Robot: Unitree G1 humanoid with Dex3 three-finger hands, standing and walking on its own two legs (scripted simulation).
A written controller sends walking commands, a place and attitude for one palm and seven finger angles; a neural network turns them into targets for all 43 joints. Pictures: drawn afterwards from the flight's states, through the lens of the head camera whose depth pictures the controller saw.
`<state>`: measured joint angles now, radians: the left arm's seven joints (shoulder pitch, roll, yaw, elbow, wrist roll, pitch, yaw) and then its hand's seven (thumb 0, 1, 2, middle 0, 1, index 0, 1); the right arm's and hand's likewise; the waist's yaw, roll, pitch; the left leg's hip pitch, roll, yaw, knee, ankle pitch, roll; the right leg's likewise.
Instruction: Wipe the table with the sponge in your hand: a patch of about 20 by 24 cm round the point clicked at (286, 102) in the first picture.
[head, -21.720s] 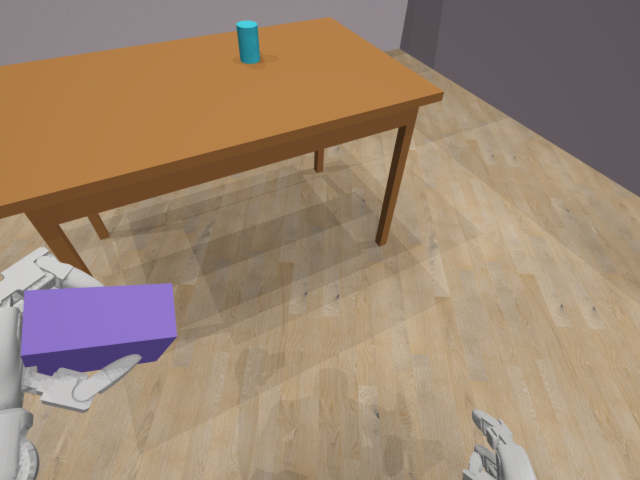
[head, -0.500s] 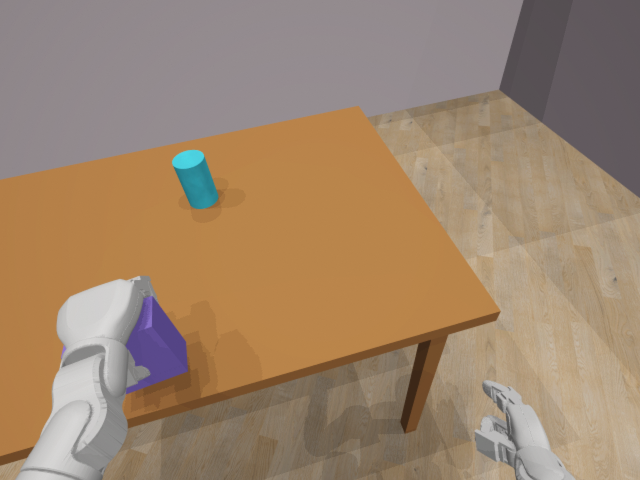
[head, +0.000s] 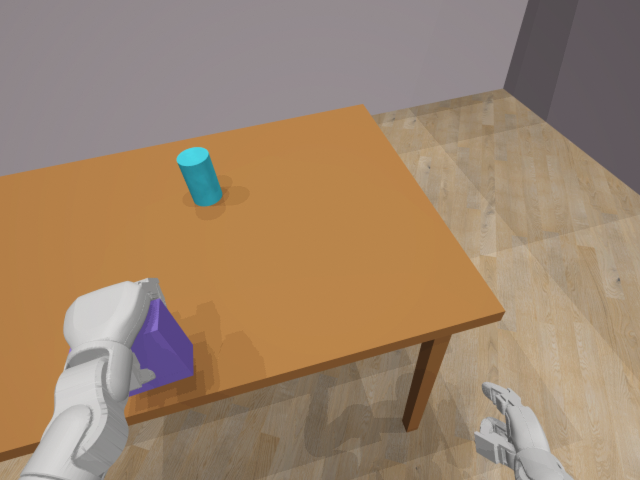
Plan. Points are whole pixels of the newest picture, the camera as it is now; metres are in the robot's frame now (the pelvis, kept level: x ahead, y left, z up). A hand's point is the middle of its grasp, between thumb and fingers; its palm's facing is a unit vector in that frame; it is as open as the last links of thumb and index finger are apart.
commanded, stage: move the sponge above the wiping area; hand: left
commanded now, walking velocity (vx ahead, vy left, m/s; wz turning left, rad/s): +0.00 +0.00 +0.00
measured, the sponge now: (143, 357) +0.24 +0.28 +0.01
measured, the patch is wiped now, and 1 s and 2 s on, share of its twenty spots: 0.00 0.00 0.00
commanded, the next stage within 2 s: lower the sponge onto the table in 0.40 s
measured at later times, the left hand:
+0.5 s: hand (143, 340) +0.24 +0.27 +0.05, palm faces -0.07 -0.12 -0.99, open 9.4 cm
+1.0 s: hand (142, 334) +0.25 +0.28 +0.05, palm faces -0.04 -0.09 -1.00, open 9.4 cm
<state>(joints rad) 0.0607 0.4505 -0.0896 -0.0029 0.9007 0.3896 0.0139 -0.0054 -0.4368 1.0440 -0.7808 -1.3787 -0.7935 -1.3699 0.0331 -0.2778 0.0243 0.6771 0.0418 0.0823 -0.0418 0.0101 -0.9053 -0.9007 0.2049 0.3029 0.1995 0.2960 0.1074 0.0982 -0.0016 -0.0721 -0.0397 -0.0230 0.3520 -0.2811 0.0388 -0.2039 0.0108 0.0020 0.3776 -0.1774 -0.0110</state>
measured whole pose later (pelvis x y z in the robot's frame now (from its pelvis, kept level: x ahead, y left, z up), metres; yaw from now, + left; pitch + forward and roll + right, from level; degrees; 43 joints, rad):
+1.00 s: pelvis -0.01 -0.01 +0.00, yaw +0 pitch +0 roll +0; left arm 0.02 0.45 -0.09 0.06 0.94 0.27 0.07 -0.01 -0.44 1.05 -0.78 -1.38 -0.80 -1.37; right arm 0.04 -0.26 0.02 0.70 0.04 0.06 -0.06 0.01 -0.91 -0.90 0.20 0.30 0.20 0.30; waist 0.12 0.08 0.00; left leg -0.08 -0.03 -0.02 0.35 -0.27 0.03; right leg -0.21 0.02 0.00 0.37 -0.16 -0.02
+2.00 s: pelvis -0.01 -0.01 +0.00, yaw +0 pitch +2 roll +0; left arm -0.01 0.40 -0.10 0.21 0.97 0.28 0.20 -0.01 -0.44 1.05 -0.78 -1.38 -0.80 -1.37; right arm 0.05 -0.25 0.00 0.72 0.04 0.06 -0.06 0.01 -0.91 -0.90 0.20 0.30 0.20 0.30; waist 0.10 0.07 -0.03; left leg -0.15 -0.03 -0.02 0.42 -0.30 0.03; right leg -0.28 0.02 0.01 0.43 -0.19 -0.02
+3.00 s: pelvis -0.04 -0.02 -0.02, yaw +1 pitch +11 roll +0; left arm -0.53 0.55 0.03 0.93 1.04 0.05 0.25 0.01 -0.51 1.13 -0.81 -1.33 -0.82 -1.36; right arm 0.19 -0.29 -0.02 0.76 0.05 0.06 -0.07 0.01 -0.91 -0.90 0.21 0.30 0.20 0.30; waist 0.00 0.04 -0.08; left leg -0.48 -0.03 -0.04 0.62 -0.33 0.01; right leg -0.58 0.02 -0.02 0.57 -0.19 -0.03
